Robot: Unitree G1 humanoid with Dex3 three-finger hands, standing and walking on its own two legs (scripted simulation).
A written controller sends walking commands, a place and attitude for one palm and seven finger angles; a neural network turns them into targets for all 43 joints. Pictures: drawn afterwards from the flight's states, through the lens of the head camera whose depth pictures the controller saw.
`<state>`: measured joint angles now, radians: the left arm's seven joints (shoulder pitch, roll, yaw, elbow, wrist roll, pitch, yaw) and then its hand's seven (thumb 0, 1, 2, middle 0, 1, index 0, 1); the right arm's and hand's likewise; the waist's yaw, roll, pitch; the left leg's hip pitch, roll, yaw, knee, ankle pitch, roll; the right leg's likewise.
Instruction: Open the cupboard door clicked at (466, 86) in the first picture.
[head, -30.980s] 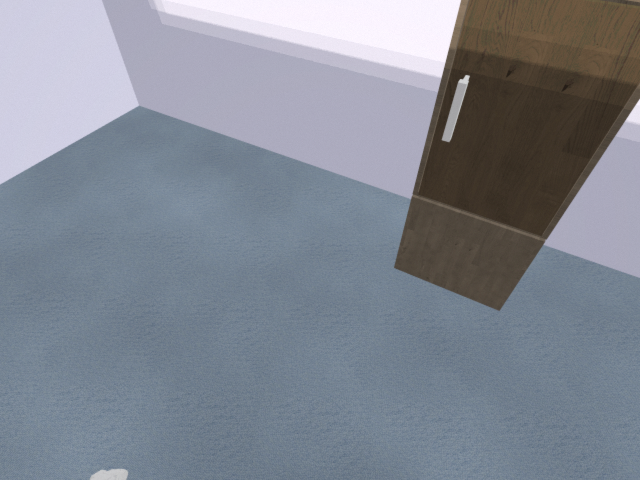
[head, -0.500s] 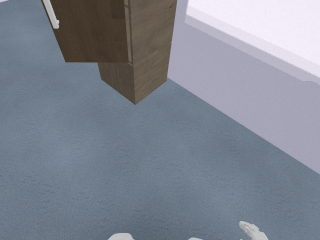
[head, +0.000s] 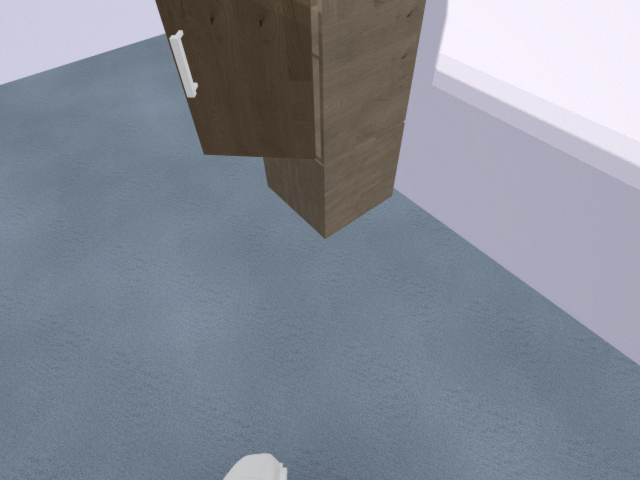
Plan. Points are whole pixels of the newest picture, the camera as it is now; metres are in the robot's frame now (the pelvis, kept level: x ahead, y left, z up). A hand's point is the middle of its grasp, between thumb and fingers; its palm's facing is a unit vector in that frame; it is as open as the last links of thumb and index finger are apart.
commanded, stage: take the last steps up to it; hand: left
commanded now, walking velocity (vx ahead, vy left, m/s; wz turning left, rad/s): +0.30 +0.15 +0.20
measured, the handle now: (185, 64) +1.07 +0.45 -0.03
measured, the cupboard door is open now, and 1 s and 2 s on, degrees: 46 46 46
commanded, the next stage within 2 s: come to a stop and stand still in 1.24 s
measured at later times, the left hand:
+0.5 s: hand (130, 457) +0.17 +0.31 -0.18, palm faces +0.13 -0.97 -0.20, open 7.4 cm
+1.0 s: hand (160, 342) +0.34 +0.32 -0.17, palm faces +0.14 -0.96 -0.22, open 7.1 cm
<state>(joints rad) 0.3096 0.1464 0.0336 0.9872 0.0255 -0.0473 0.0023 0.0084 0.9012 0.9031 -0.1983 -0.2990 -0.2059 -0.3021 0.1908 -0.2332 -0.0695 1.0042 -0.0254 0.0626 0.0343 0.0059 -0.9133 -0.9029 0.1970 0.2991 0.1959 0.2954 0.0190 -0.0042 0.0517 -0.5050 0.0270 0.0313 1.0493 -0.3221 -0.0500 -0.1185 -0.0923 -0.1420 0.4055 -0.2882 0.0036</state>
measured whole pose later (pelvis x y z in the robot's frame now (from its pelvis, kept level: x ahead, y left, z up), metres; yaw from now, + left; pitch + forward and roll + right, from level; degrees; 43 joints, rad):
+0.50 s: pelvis +0.13 +0.11 +0.00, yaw +3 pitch +1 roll +1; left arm 0.21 0.20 0.07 1.02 0.03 0.00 -0.01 0.01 0.91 0.90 -0.19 -0.30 -0.20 -0.30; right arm 0.25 -0.18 -0.04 1.00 -0.02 -0.06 -0.02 -0.02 -0.95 -0.90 0.20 0.30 0.20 0.30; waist 0.03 -0.04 0.04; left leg -0.16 -0.05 0.16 0.36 -0.22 0.08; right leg -0.57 -0.12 -0.08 1.07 -0.28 0.01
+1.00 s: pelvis +0.32 +0.12 +0.00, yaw +5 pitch +0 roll +0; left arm 0.26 0.19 0.07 1.03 0.02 -0.07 0.01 -0.02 0.95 0.90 -0.20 -0.30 -0.21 -0.30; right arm 0.27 -0.16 -0.05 1.06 -0.03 -0.01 0.02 0.00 -0.92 -0.90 0.20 0.30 0.19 0.30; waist 0.00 -0.01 0.04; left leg -0.52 0.11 0.05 0.86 -0.22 -0.04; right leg -0.13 -0.04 -0.15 0.38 -0.25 -0.02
